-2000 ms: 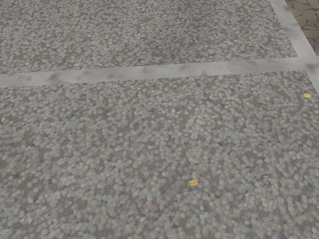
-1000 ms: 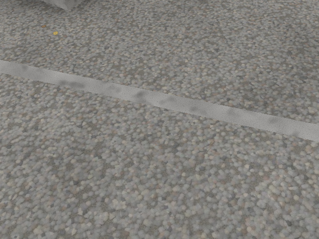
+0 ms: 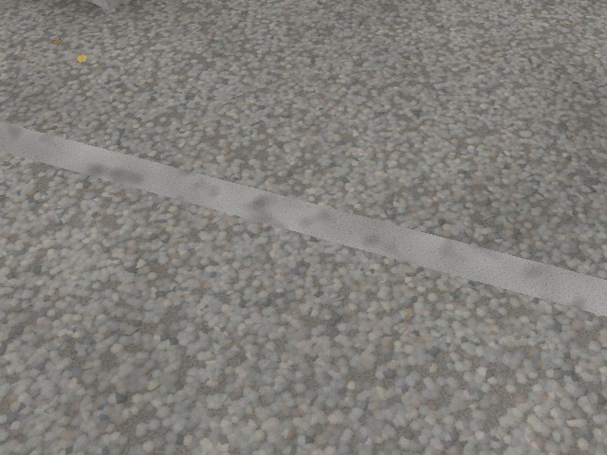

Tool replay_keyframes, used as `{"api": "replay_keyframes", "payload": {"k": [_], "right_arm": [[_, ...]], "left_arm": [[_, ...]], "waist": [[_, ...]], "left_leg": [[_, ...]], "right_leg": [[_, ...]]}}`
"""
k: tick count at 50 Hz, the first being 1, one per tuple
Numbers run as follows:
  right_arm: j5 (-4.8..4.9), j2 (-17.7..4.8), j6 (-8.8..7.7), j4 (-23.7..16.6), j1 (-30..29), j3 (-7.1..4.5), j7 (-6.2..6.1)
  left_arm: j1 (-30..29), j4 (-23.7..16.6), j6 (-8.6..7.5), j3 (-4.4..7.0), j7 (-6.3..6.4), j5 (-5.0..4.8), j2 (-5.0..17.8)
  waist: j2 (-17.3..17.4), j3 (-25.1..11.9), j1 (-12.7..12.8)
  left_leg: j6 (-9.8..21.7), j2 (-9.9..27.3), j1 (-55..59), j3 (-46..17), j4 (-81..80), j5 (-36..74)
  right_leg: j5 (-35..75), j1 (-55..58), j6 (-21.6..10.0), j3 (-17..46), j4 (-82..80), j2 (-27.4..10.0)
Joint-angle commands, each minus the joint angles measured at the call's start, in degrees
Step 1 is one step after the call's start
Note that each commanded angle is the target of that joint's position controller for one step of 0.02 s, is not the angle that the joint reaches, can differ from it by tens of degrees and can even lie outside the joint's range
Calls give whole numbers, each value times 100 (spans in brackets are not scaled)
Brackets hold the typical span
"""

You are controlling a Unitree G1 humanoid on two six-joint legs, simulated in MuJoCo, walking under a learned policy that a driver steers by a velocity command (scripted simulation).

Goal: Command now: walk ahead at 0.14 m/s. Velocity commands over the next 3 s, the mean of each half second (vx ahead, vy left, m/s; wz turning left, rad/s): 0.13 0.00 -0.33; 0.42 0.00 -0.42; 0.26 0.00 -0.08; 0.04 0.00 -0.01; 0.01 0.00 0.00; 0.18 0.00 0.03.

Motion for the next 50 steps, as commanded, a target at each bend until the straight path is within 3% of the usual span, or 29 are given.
{"api": "replay_keyframes", "payload": {"k": [1,2,3,4,5,7,9,13,15,18,21,25,27,28,29,30,31,32,35,37,41,45,47,48,49,50], "right_arm": [[204,-1478,-3,370,2348,-379,-58],[217,-1083,8,217,1617,-258,-45],[167,-668,1,101,1067,-126,-61],[122,-434,-18,79,867,-36,-104],[119,-370,-27,97,787,-5,-163],[96,-486,-60,113,933,-14,-218],[103,-677,-52,72,994,-58,-251],[52,-740,92,-4,1052,-99,-319],[44,-808,142,-28,1100,-132,-337],[36,-1043,157,-63,1270,-234,-271],[22,-1197,141,-137,1252,-316,-197],[17,-1382,130,-230,1050,-417,-67],[42,-1288,195,-278,865,-419,-31],[0,-948,231,-384,730,-328,9],[-26,-515,215,-769,380,-194,72],[-183,-888,183,-907,-61,-258,103],[-65,-1030,114,-912,11,-290,186],[6,-1083,30,-819,199,-289,241],[-126,-1064,52,-653,396,-283,247],[-95,-918,111,-773,164,-231,233],[-32,-733,134,-1034,-542,-110,274],[34,-856,103,-1219,-763,-106,280],[50,-1001,77,-1093,-194,-176,216],[53,-1109,60,-917,406,-240,149],[33,-1192,21,-611,1356,-305,73],[-102,-1559,-34,-476,2244,-395,-8]], "left_arm": [[844,-56,85,136,80,-107,597],[424,-141,150,147,62,0,537],[26,-200,162,112,21,78,353],[-178,-230,201,136,-10,105,325],[-184,-249,266,165,-31,143,349],[-104,-241,363,213,-45,138,342],[-207,-324,449,249,-49,127,334],[-989,-713,620,290,-104,169,422],[-1295,-897,665,281,-151,171,417],[-1633,-1155,665,293,-281,197,513],[-1913,-1382,638,327,-433,179,590],[-1659,-1431,555,345,-522,109,592],[-898,-1174,471,387,-500,144,677],[-243,-939,397,496,-425,180,1026],[107,-1062,344,610,-341,102,1618],[-152,-1088,347,589,-216,72,1612],[-509,-1164,337,521,-141,36,1444],[-774,-1240,291,496,-123,16,1362],[-851,-1307,99,457,-149,-24,1240],[-593,-1210,25,470,-169,-44,1288],[-233,-1059,-5,434,-153,18,1220],[-194,-979,-42,444,-112,49,1406],[-427,-988,-59,452,-89,69,1507],[-503,-974,-56,466,-90,95,1568],[-564,-963,-42,462,-105,109,1565],[-390,-1036,-43,371,-124,93,1255]], "waist": [[864,-2028,-772],[561,-1258,-507],[407,-651,-414],[435,-343,-303],[570,-243,-176],[510,-473,-91],[484,-570,-40],[671,-296,-191],[638,-233,-267],[604,-277,-420],[418,-119,-474],[355,-61,-342],[113,-39,-32],[-857,-130,201],[-1879,-32,380],[-973,516,320],[-708,609,30],[-655,511,-179],[-328,57,-337],[-291,24,-302],[-520,226,-37],[-592,340,-22],[-600,194,-328],[-541,-114,-588],[-301,-618,-1010],[271,-1301,-1271]], "left_leg": [[1425,2620,3470,-3036,-679,4267],[1288,2339,2646,-2433,-945,3320],[1050,2036,1926,-1911,-1237,2818],[835,1773,1483,-1424,-1418,2822],[726,1569,1194,-1040,-1474,2976],[750,1509,1162,-685,-1351,3599],[855,1599,1198,-547,-1366,3312],[894,1661,1049,-487,-1675,1027],[940,1735,1030,-477,-1748,397],[999,2006,1166,-804,-2149,-1723],[929,2181,1292,-899,-2360,-2563],[652,2040,1086,-376,-2151,-2659],[315,1615,329,272,-1244,-3032],[54,1102,-464,867,335,-2910],[-290,243,-2296,895,2162,-3158],[-303,250,-2800,-138,2665,-2581],[-339,489,-2685,-402,2692,-1807],[-372,530,-2450,-456,2575,-1284],[-499,454,-1986,-401,2510,-570],[-598,442,-2016,-341,2303,-398],[-595,390,-1666,-179,1268,144],[-233,312,-1009,-160,485,290],[-16,123,-198,-122,274,-2],[87,-79,472,-31,180,-243],[198,-173,1547,35,-121,-209],[398,918,2855,-1185,-315,-1276]], "right_leg": [[-766,-2111,-111,183,3430,271],[-539,-2232,-138,342,3664,64],[-195,-2286,-146,347,3440,-78],[81,-2155,-138,375,3108,-210],[267,-1949,-108,301,2908,-233],[466,-1752,-73,170,2948,-73],[492,-1926,-29,95,2904,-36],[702,-2396,-12,-34,2328,-179],[718,-2417,-16,-112,2010,-213],[528,-2476,-113,-244,1653,-267],[316,-2458,-259,-346,1226,-267],[369,-1489,-527,-660,143,-47],[586,-226,-696,-688,-826,206],[-375,533,-965,458,-1574,-429],[-2107,1183,-1633,3391,-2426,-1971],[-1927,578,-1865,3714,-2706,-2094],[-1267,351,-1716,3073,-2621,-1779],[-391,316,-1533,2592,-2642,-1465],[2053,499,-1342,1726,-2341,-994],[2943,503,-1362,1504,-2219,-952],[3438,240,-1206,1179,-2199,-817],[3856,284,-1037,1193,-2155,-1049],[4903,312,-863,1088,-1746,-1084],[5752,361,-783,956,-1025,-980],[5868,146,-683,700,180,-682],[4280,-810,-610,495,1905,-329]]}}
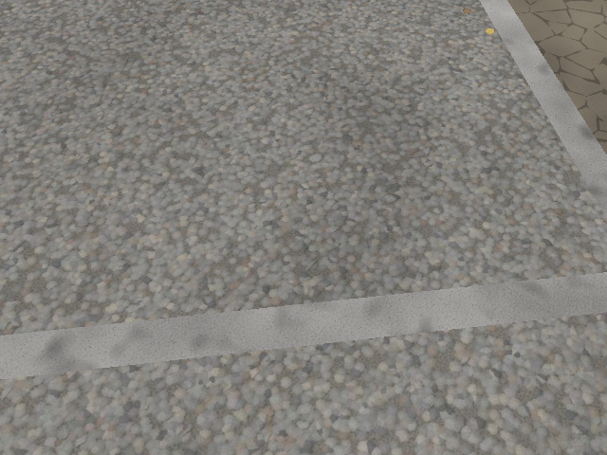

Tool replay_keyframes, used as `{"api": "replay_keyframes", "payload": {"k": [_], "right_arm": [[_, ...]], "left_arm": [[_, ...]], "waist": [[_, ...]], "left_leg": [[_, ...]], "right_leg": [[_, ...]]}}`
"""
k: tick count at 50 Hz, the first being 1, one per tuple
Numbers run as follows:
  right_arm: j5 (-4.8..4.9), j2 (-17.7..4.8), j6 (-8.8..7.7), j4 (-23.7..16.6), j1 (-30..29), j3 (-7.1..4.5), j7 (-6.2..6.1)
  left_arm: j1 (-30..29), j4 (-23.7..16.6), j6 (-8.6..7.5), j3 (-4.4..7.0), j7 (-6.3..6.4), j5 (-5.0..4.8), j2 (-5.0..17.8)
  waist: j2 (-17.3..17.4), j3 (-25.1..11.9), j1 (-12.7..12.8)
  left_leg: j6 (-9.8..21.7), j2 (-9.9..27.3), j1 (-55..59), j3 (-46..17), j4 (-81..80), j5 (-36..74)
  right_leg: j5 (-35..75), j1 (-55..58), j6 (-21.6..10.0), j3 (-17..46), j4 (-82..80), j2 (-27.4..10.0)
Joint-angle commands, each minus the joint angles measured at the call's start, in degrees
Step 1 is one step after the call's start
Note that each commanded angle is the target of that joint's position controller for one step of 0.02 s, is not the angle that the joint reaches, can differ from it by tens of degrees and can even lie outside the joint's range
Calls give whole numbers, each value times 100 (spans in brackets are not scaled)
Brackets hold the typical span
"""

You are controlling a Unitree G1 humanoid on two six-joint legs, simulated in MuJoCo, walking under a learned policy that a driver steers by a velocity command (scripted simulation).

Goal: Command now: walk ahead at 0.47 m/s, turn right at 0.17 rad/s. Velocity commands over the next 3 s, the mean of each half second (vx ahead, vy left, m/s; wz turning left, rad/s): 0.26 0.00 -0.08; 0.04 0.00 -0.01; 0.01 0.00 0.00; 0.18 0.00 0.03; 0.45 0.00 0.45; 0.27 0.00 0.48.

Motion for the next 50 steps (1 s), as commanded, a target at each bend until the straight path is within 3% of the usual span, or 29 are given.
{"api": "replay_keyframes", "payload": {"k": [1,2,3,4,6,8,9,11,15,19,21,22,23,24,25,26,27,29,32,35,37,38,39,41,44,50], "right_arm": [[-185,-1839,-94,399,2594,-511,-137],[-25,-1392,-48,353,2008,-418,-74],[23,-973,-60,208,1369,-321,-62],[19,-683,-107,215,1155,-240,-46],[44,-422,-197,364,1124,-127,-84],[74,-378,-311,556,1439,-84,-74],[95,-417,-348,634,1530,-77,-73],[104,-495,-342,729,1593,-63,-95],[119,-441,-228,875,1665,10,-135],[118,-439,-132,1062,1845,28,-176],[137,-420,-80,1116,1755,33,-210],[153,-395,-62,1156,1753,39,-226],[128,-337,-70,1156,1946,56,-241],[182,30,-47,1209,2624,149,-263],[265,102,111,1434,2802,155,-308],[196,-173,214,1350,2325,75,-326],[119,-183,272,1268,1912,48,-307],[71,-5,376,1317,1766,76,-271],[86,155,458,1585,1990,132,-311],[77,211,488,1738,2012,167,-348],[-9,27,441,1689,1840,173,-348],[8,-118,393,1657,1731,166,-340],[68,-101,349,1718,1680,170,-326],[105,8,242,1743,1556,204,-337],[120,22,170,1763,1592,213,-369],[113,87,182,1869,1807,231,-380]], "left_arm": [[665,-449,-90,-4,-51,-203,76],[365,-387,-92,47,-34,-54,505],[-87,-474,-89,84,-60,-50,632],[-436,-532,-109,43,-91,-28,555],[-443,-508,-11,1,-120,80,374],[-319,-426,89,-32,-120,93,236],[-362,-426,117,-48,-121,88,186],[-664,-498,149,-95,-130,78,116],[-1378,-620,168,-235,-122,21,-52],[-1546,-564,153,-243,-8,14,50],[-1368,-448,106,-229,41,32,63],[-1097,-323,45,-217,70,64,87],[-750,-210,-37,-149,109,110,392],[-503,-161,-45,-106,122,111,651],[-437,-118,37,-159,112,-36,384],[-552,-138,73,-208,107,-71,255],[-824,-149,103,-232,132,-55,237],[-1243,-155,156,-276,218,-23,170],[-1426,-81,178,-290,215,-8,141],[-1499,29,239,-257,185,-90,244],[-1351,118,308,-222,158,-117,235],[-1255,144,357,-200,145,-144,195],[-1247,187,384,-205,130,-137,112],[-1016,342,358,-215,121,-81,18],[-930,496,294,-216,120,-65,28],[-869,717,301,-263,149,-80,-73]], "waist": [[2003,-1904,-782],[1219,-1406,-627],[608,-625,-459],[155,-359,-433],[344,-159,-207],[364,-286,-127],[367,-303,-89],[453,-290,-86],[624,-314,-260],[595,-319,-369],[511,-221,-270],[301,-252,-137],[-118,-529,-122],[-827,-1094,-389],[-1049,-1458,-201],[-838,-1101,-126],[-694,-772,-176],[-538,-469,-444],[-519,-535,-551],[-447,-462,-612],[-312,-94,-484],[-129,183,-336],[265,385,-294],[504,207,-166],[262,17,-172],[101,104,-243]], "left_leg": [[1052,2294,4385,-4227,-1536,-2531],[1004,2191,3797,-4890,-2087,-3113],[942,2075,3007,-3854,-2002,-2913],[848,1783,2464,-3080,-2046,-2065],[700,1403,1919,-1963,-2050,308],[793,1359,1888,-1350,-1852,2788],[819,1313,1933,-1080,-1809,3467],[791,1169,2031,-685,-1790,4050],[616,890,1990,-200,-1678,4168],[576,1072,2265,-391,-1312,3752],[496,1112,2297,-530,-953,3318],[343,990,2205,-532,-591,2891],[136,749,1928,-453,-74,1967],[-22,371,1438,-239,575,-567],[-82,-74,1311,-222,1185,-2695],[-112,-125,990,-438,1585,-3282],[-150,-106,847,-545,1758,-3218],[-259,77,1178,-639,1486,-2636],[-378,24,1696,-449,768,-2054],[-356,17,2182,-301,-317,-1026],[-280,343,2230,-677,-986,-763],[-212,472,1687,-886,-1106,-1262],[-180,495,1048,-976,-1291,-1591],[-219,562,836,-1055,-1585,-1450],[-195,557,1167,-1019,-1571,-994],[-130,551,1379,-978,-1540,-795]], "right_leg": [[240,-3431,-142,-332,4683,495],[88,-3921,-306,274,5191,242],[630,-4038,-351,141,5203,-117],[1031,-3906,-358,69,4878,-342],[1146,-3477,-224,-110,4431,-547],[1016,-3259,-68,-286,4280,-482],[1063,-3329,2,-359,4103,-464],[1374,-3512,113,-538,3529,-473],[2152,-3095,204,-892,2045,-401],[2242,-2752,101,-876,1348,-316],[2257,-2401,-25,-849,726,-284],[2815,-1904,-89,-755,96,-315],[4589,-1153,-164,-259,35,-842],[6822,-268,-706,619,435,-1915],[6668,-344,-1430,1240,246,-2399],[5623,-692,-1541,1436,-140,-2347],[4705,-1052,-1436,1319,-436,-2177],[3644,-1795,-1064,805,-831,-1809],[2949,-2050,-741,344,-904,-1422],[1286,-2388,-488,217,-925,-1220],[68,-2776,-88,253,-1045,-1041],[184,-2686,21,131,-1074,-844],[709,-2200,33,-42,-880,-724],[1574,-1487,-13,-130,-484,-713],[1988,-1374,-35,-129,-421,-753],[2084,-1503,32,-168,-453,-749]]}}
Over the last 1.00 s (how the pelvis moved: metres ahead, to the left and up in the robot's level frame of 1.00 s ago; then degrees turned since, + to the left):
0.27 -0.07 -0.01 -25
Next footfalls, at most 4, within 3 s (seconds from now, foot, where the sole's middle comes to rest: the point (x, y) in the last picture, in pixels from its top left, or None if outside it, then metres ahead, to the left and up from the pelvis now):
0.46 right None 0.33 -0.08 -0.75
0.74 left None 0.25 0.13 -0.75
1.96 right None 0.42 -0.10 -0.75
2.44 left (295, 338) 0.71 0.08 -0.75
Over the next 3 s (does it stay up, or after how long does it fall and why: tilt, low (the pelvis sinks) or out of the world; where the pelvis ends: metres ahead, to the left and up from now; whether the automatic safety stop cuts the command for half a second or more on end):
stays up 0.84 0.08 0.00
